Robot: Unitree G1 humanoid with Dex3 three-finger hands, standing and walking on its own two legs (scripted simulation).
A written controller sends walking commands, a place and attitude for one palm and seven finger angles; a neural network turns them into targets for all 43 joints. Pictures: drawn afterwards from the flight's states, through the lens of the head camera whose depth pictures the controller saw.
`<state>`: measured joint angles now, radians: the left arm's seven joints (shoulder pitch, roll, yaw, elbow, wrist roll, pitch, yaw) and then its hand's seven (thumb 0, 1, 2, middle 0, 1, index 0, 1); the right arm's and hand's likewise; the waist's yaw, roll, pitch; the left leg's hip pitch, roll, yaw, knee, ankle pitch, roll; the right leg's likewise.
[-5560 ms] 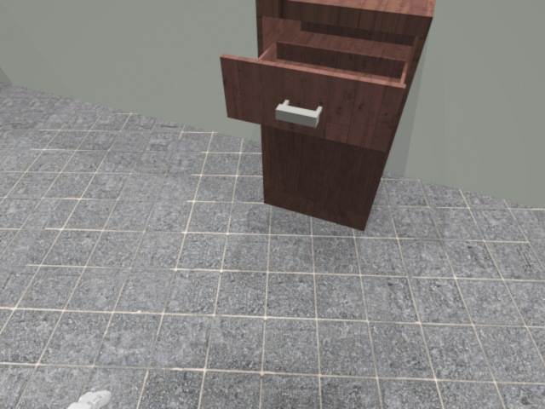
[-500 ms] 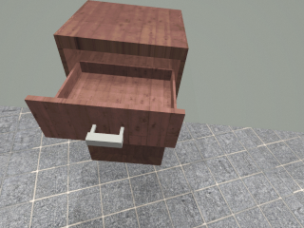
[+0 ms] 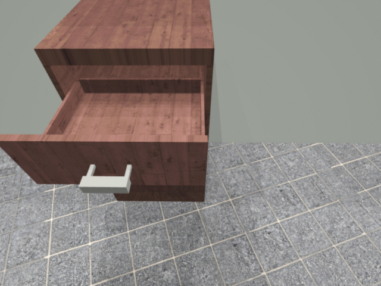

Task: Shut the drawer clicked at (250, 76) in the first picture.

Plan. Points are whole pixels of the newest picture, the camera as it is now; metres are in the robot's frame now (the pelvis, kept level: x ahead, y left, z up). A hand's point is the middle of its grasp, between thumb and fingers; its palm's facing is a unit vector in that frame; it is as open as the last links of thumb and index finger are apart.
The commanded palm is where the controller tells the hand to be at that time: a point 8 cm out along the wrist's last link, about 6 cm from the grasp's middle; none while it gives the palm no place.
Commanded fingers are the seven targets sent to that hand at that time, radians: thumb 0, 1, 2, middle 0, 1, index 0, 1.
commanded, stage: come to a stop and stand still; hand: left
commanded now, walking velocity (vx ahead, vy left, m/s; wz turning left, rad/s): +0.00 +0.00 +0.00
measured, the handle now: (108, 176) +0.35 +0.21 +0.02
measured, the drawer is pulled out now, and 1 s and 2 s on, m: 0.30 0.30 0.30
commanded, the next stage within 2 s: look again from close up in 0.26 s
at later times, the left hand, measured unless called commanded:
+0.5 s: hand out of the picture -0.02 +0.17 -0.17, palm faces +0.00 -0.98 -0.19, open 7.3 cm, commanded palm none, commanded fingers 0.00 0.90 0.90 -0.20 -0.30 -0.20 -0.30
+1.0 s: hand out of the picture +0.04 +0.20 -0.17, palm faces -0.03 -0.98 -0.21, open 7.3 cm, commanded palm none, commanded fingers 0.00 0.90 0.90 -0.20 -0.30 -0.20 -0.30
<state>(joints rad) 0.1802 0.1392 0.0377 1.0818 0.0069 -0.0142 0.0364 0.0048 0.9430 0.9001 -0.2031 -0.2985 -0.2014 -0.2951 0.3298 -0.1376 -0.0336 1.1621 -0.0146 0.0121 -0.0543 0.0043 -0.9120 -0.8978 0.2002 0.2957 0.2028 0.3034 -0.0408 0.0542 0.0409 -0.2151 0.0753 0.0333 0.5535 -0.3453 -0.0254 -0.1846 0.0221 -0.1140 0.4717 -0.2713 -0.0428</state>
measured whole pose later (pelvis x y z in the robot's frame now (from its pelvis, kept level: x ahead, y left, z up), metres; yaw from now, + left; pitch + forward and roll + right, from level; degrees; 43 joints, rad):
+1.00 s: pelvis +0.02 +0.03 +0.00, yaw -2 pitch -1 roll +0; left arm 0.26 0.16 -0.01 1.09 0.01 0.00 0.03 0.01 0.92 0.90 -0.20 -0.30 -0.20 -0.29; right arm 0.31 -0.13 0.02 1.12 -0.01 -0.03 -0.03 0.01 -0.91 -0.90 0.20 0.30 0.20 0.30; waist -0.01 0.00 0.04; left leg -0.15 0.00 0.09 0.46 -0.30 0.02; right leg -0.18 -0.04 -0.04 0.49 -0.29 0.01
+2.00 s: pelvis +0.00 +0.04 -0.01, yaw -4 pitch -4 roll +0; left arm 0.25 0.18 -0.01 0.99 0.01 0.02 0.03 0.01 0.91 0.90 -0.20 -0.30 -0.20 -0.29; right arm 0.23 -0.19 -0.01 0.97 -0.01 0.01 -0.02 0.00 -0.94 -0.90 0.20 0.30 0.20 0.30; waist 0.00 0.04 0.03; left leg -0.21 -0.01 0.09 0.57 -0.30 0.04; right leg -0.21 -0.04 -0.02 0.59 -0.31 0.02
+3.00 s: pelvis +0.03 +0.03 +0.01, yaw -3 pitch +0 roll +1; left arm 0.26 0.15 -0.01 1.11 0.01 -0.01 0.03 0.01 0.92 0.90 -0.20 -0.30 -0.20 -0.29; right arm 0.26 -0.15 0.01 1.12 -0.01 -0.03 -0.04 0.01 -0.93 -0.90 0.20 0.30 0.20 0.30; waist 0.00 0.00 0.06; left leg -0.17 -0.01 0.07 0.42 -0.25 0.02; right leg -0.17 -0.02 0.00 0.45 -0.28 0.00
